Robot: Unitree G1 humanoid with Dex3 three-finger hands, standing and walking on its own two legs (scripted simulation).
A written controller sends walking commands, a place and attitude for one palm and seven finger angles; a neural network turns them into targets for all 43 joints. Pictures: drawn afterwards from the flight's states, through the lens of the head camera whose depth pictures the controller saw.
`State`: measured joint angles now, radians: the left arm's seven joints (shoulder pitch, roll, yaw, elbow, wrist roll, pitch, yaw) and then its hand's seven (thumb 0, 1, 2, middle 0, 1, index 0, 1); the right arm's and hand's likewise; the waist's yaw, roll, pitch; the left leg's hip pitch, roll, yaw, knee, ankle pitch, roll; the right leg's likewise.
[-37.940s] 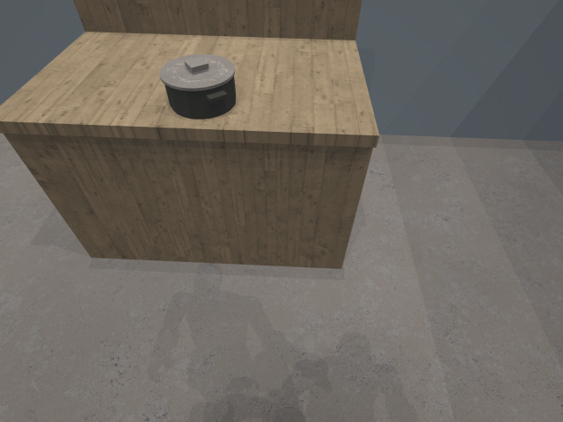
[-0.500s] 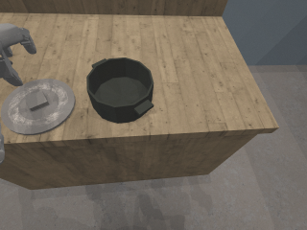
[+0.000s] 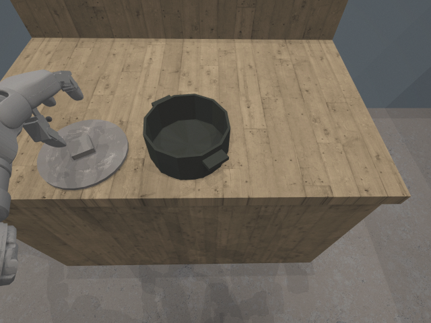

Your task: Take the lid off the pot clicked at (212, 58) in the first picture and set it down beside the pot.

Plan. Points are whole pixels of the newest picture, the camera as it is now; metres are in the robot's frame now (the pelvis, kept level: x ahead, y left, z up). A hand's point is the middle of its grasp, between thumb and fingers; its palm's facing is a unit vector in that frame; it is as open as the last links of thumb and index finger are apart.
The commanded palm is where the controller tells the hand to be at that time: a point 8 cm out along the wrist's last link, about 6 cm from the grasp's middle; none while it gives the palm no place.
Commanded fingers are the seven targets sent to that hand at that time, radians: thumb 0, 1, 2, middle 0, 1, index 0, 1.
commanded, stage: draw the hand back to the body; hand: left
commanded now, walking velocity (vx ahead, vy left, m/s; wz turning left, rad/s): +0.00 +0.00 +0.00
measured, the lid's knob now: (81, 146) +0.50 +0.32 -0.03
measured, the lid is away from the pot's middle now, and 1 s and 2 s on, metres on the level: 0.25 0.25 0.25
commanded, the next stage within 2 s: step back with the hand held close in 1.74 s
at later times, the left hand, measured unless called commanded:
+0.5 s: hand (65, 122) +0.39 +0.23 +0.18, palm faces +0.41 -0.87 -0.28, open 9.8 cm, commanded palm +0.33 +0.27 +0.19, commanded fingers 0.00 0.51 0.73 -0.25 -0.58 -0.25 -0.58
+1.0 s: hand (61, 181) +0.29 +0.21 +0.17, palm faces +0.43 -0.86 -0.28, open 7.7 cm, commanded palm +0.23 +0.24 +0.18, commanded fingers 0.00 0.90 0.90 -0.20 -0.30 -0.20 -0.30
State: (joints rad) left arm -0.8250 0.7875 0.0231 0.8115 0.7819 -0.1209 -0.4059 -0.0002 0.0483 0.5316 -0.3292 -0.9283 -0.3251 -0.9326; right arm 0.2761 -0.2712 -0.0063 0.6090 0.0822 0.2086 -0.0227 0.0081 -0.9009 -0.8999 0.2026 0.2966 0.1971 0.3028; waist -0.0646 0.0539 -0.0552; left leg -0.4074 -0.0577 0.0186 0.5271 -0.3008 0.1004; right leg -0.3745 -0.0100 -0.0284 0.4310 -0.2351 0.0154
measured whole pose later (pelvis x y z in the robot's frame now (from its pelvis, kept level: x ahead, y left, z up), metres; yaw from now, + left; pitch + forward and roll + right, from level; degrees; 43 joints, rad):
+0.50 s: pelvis +0.01 -0.05 +0.01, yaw -1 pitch +2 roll -1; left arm -0.31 0.48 0.37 0.31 -0.05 -0.08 0.07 0.00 0.31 0.65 -0.29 -0.73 -0.28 -0.73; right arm 0.26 -0.28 0.01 0.66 0.05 -0.01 -0.05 0.01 -0.90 -0.90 0.20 0.30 0.20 0.30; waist -0.02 0.04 0.00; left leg -0.17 0.00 0.03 0.44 -0.31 0.03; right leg -0.16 0.05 -0.01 0.38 -0.25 -0.03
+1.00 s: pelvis -0.01 -0.07 +0.01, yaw -1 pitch -3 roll -1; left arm 0.00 0.39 0.34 0.06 -0.10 -0.10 0.08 0.01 0.82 0.87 -0.22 -0.35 -0.22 -0.36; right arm 0.17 -0.25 0.02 0.66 0.05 -0.07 -0.06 0.01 -0.90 -0.90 0.20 0.30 0.20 0.30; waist 0.02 0.07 0.02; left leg -0.09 0.01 0.01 0.41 -0.27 0.01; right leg -0.09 0.06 -0.03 0.35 -0.22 -0.05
